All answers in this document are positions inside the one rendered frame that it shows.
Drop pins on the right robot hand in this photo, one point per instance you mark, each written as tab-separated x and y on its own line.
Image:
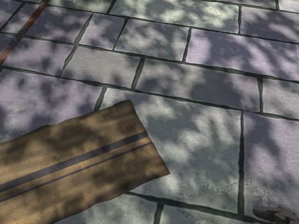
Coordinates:
280	215

